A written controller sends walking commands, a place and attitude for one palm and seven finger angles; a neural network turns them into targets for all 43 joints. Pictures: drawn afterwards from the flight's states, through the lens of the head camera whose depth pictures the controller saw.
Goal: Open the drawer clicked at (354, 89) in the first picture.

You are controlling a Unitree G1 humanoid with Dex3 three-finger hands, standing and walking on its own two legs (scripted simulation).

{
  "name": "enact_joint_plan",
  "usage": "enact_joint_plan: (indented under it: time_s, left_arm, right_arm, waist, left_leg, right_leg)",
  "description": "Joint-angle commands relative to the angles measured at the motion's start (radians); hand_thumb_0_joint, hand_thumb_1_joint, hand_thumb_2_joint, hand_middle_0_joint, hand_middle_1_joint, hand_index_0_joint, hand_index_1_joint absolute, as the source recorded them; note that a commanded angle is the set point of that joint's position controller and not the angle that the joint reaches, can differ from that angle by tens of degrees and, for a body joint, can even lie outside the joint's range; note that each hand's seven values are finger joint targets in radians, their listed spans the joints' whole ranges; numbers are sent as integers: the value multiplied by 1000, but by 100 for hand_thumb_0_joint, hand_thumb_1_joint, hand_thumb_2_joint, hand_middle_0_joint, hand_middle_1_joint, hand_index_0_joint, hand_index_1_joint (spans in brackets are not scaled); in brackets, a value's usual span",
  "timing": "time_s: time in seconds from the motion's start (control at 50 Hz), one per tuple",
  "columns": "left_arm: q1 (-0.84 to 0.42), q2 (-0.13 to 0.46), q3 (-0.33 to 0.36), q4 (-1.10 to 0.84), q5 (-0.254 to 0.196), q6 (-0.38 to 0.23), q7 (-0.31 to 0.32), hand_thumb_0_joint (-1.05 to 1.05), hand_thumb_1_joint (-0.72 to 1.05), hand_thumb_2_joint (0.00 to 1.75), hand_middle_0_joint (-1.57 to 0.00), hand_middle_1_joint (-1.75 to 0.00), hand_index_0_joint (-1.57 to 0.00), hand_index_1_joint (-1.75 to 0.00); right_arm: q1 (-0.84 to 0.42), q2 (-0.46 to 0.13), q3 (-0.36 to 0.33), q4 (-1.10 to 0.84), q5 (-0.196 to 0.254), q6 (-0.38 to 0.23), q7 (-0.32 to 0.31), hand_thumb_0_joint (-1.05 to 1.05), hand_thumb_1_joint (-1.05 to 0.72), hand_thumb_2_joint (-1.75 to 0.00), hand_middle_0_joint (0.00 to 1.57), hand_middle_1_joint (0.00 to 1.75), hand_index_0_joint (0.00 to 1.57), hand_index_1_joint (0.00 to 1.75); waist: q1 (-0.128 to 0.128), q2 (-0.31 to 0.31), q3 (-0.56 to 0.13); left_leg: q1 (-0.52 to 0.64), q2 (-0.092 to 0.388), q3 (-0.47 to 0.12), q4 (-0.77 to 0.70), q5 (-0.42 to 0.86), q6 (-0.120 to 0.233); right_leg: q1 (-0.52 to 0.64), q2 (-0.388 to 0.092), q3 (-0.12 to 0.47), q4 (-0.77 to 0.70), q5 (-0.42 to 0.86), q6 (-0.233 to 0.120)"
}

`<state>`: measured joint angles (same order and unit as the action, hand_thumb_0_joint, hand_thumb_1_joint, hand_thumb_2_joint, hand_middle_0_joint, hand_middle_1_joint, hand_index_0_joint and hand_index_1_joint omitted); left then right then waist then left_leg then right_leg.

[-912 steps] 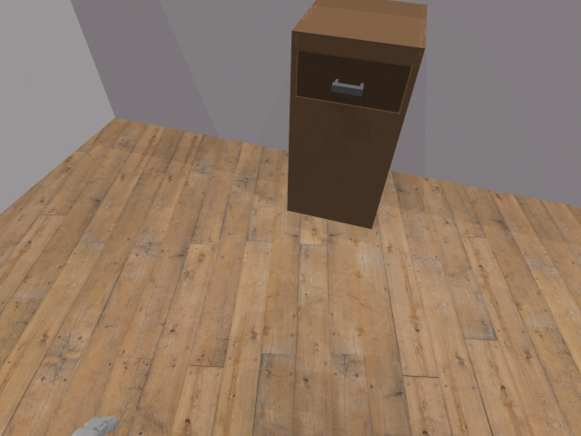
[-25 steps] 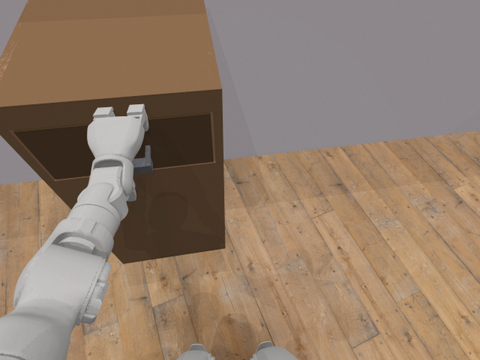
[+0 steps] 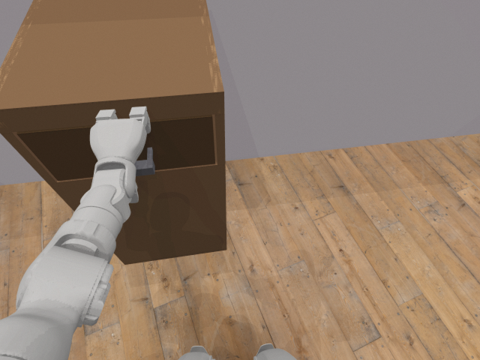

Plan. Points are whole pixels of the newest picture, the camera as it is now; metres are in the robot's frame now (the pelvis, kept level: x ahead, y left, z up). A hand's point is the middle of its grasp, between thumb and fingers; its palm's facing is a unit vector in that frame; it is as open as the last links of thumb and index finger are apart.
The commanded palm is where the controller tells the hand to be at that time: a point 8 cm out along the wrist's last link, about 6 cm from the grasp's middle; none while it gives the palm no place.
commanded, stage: lower the fingers behind the handle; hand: left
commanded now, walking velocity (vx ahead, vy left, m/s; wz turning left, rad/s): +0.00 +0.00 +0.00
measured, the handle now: (129, 161) +0.52 +0.21 -0.04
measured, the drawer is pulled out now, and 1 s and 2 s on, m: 0.00 0.00 0.00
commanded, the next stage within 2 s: lift the fingers back up to retry in 1.62 s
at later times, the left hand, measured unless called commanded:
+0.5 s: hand (129, 156) +0.48 +0.18 +0.03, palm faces +0.06 +0.01 -1.00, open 13.6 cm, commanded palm +0.47 +0.23 +0.02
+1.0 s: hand (129, 157) +0.48 +0.18 +0.03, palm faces +0.11 +0.02 -0.99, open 13.6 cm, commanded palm +0.47 +0.23 -0.01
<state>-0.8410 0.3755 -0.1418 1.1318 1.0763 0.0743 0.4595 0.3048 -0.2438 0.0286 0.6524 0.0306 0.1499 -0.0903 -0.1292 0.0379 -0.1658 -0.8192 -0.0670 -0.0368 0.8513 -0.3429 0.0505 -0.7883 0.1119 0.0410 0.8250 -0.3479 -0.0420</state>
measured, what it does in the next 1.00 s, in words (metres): stands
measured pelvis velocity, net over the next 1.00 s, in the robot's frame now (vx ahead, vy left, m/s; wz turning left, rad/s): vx -0.03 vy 0.01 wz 0.01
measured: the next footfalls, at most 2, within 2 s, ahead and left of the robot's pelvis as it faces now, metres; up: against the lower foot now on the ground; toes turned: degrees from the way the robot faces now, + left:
none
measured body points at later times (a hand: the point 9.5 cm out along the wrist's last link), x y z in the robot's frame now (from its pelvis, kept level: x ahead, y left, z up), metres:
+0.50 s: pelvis -0.01 +0.00 -0.01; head +0.07 +0.01 +0.43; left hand +0.47 +0.18 +0.08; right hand +0.04 -0.27 -0.13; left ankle +0.03 +0.09 -0.69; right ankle +0.02 -0.09 -0.69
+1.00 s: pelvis -0.03 +0.01 -0.03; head +0.07 +0.03 +0.41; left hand +0.47 +0.18 +0.08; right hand +0.04 -0.25 -0.14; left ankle +0.03 +0.09 -0.69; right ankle +0.02 -0.09 -0.69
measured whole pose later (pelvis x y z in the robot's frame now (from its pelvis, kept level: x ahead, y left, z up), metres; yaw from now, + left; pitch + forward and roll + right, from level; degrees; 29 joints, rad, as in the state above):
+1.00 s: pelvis -0.03 +0.01 -0.03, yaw +1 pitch +21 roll -2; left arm -0.96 0.39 -0.22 1.12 1.06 0.15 0.45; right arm 0.26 -0.24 0.07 0.65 0.03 0.13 -0.12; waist -0.15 0.02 -0.18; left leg -1.01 -0.08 -0.03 0.99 -0.35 0.06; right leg -0.97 0.10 0.02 0.97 -0.37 -0.02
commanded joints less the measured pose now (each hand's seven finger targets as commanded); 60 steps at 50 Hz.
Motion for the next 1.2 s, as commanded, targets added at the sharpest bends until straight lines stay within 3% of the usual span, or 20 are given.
enact_joint_plan:
  time_s: [0.0,0.06,0.08,0.14,0.16,0.18,0.22,0.3,0.34,0.4,0.44,0.5,0.56,0.66,0.8,0.88,0.94,0.98,1.04,1.18]
  left_arm:
    - [-376,411,131,-41,-21,79,-18,0,-50,30,-30,-120,-30,-120]
    - [-359,370,100,0,-20,80,-23,0,-50,30,-30,-120,-30,-120]
    - [-354,402,121,-2,-17,78,-22,0,-50,30,-30,-120,-30,-120]
    - [-341,366,108,4,-18,78,-21,0,-50,30,-30,-120,-30,-120]
    - [-331,383,110,19,-13,80,-20,0,-50,30,-30,-120,-30,-120]
    - [-336,356,87,32,-18,86,-21,0,-50,30,-30,-120,-30,-120]
    - [-341,388,103,37,-17,87,-21,0,-50,30,-30,-120,-30,-120]
    - [-339,390,88,62,-25,103,-26,0,-50,30,-30,-120,-30,-120]
    - [-365,384,77,55,-26,105,-31,0,-50,30,-30,-120,-30,-120]
    - [-344,394,77,68,-20,111,-38,0,-50,30,-30,-120,-30,-120]
    - [-364,373,62,58,-27,113,-43,0,-50,30,-30,-120,-30,-120]
    - [-361,388,58,59,-22,114,-50,0,-50,30,-30,-120,-30,-120]
    - [-361,382,57,60,-19,112,-53,0,-50,30,-30,-120,-30,-120]
    - [-362,370,50,54,-26,116,-54,0,-50,30,-30,-120,-30,-120]
    - [-385,347,27,44,-27,134,-57,0,-50,30,-30,-120,-30,-120]
    - [-377,356,31,50,-27,149,-58,0,-50,30,-30,-120,-30,-120]
    - [-408,322,8,34,-26,159,-63,0,-50,30,-30,-120,-30,-120]
    - [-389,335,18,46,-22,164,-65,0,-50,30,-30,-120,-30,-120]
    - [-418,294,-6,34,-22,179,-68,0,-50,30,-30,-120,-30,-120]
    - [-418,291,-9,42,-14,203,-76,0,-50,30,-30,-120,-30,-120]
  right_arm:
    - [74,-157,-53,-82,2,-23,-10,0,-90,-90,20,30,20,30]
    - [77,-156,-53,-84,1,-25,-10,0,-90,-90,20,30,20,30]
    - [76,-160,-51,-80,1,-27,-10,0,-90,-90,20,30,20,30]
    - [78,-157,-55,-81,-5,-25,-6,0,-90,-90,20,30,20,30]
    - [79,-162,-51,-81,-2,-25,-7,0,-90,-90,20,30,20,30]
    - [79,-161,-51,-84,-3,-28,-7,0,-90,-90,20,30,20,30]
    - [81,-165,-49,-80,-2,-30,-7,0,-90,-90,20,30,20,30]
    - [74,-168,-43,-87,3,-28,-13,0,-90,-90,20,30,20,30]
    - [71,-166,-43,-85,5,-27,-15,0,-90,-90,20,30,20,30]
    - [66,-169,-37,-92,4,-25,-19,0,-90,-90,20,30,20,30]
    - [59,-164,-39,-91,5,-27,-19,0,-90,-90,20,30,20,30]
    - [49,-169,-32,-98,8,-28,-29,0,-90,-90,20,30,20,30]
    - [51,-168,-32,-94,6,-32,-29,0,-90,-90,20,30,20,30]
    - [41,-167,-30,-97,4,-38,-33,0,-90,-90,20,30,20,30]
    - [27,-164,-25,-94,3,-39,-37,0,-90,-90,20,30,20,30]
    - [17,-165,-21,-92,4,-37,-41,0,-90,-90,20,30,20,30]
    - [7,-160,-23,-90,3,-37,-42,0,-90,-90,20,30,20,30]
    - [9,-163,-18,-90,4,-33,-43,0,-90,-90,20,30,20,30]
    - [-4,-158,-22,-90,4,-33,-44,0,-90,-90,20,30,20,30]
    - [-13,-161,-17,-85,1,-28,-48,0,-90,-90,20,30,20,30]
  waist:
    - [9,-81,-223]
    - [-5,-89,-201]
    - [3,-89,-203]
    - [3,-74,-225]
    - [3,-84,-213]
    - [-10,-87,-193]
    - [-5,-97,-200]
    - [-11,-118,-190]
    - [-20,-100,-190]
    - [-9,-91,-190]
    - [-22,-89,-183]
    - [-23,-112,-182]
    - [-20,-82,-191]
    - [-24,-109,-204]
    - [-27,-82,-213]
    - [-26,-101,-220]
    - [-34,-73,-227]
    - [-26,-85,-235]
    - [-41,-80,-224]
    - [-42,-72,-241]
  left_leg:
    - [66,15,39,-112,-54,15]
    - [47,11,41,-104,-72,14]
    - [43,13,39,-100,-73,14]
    - [44,11,39,-90,-51,13]
    - [33,11,40,-85,-62,12]
    - [24,10,42,-83,-82,12]
    - [6,9,40,-74,-85,12]
    - [-18,5,44,-64,-103,12]
    - [-18,6,43,-60,-105,11]
    - [-30,4,43,-55,-114,9]
    - [-31,4,43,-53,-122,10]
    - [-45,2,42,-45,-140,11]
    - [-39,4,37,-42,-144,11]
    - [-60,3,35,-24,-152,12]
    - [-65,3,27,-14,-168,9]
    - [-69,6,24,-8,-163,10]
    - [-60,8,17,-5,-169,9]
    - [-62,8,14,-1,-166,8]
    - [-54,10,3,-4,-179,7]
    - [-65,12,-2,13,-185,8]
  right_leg:
    - [201,-66,23,-188,-76,19]
    - [180,-66,23,-188,-93,20]
    - [174,-67,27,-184,-99,18]
    - [173,-64,19,-169,-69,13]
    - [160,-66,23,-168,-86,15]
    - [144,-65,25,-176,-109,18]
    - [149,-67,30,-171,-116,18]
    - [140,-70,38,-177,-151,19]
    - [129,-70,37,-171,-145,17]
    - [115,-71,37,-165,-168,17]
    - [104,-69,35,-167,-175,16]
    - [87,-72,39,-167,-222,19]
    - [60,-70,27,-145,-218,15]
    - [42,-70,26,-133,-238,18]
    - [-9,-66,7,-103,-254,14]
    - [-17,-66,4,-93,-248,14]
    - [-48,-62,-9,-73,-239,9]
    - [-55,-63,-15,-64,-241,11]
    - [-93,-59,-26,-53,-244,7]
    - [-127,-58,-34,-23,-252,7]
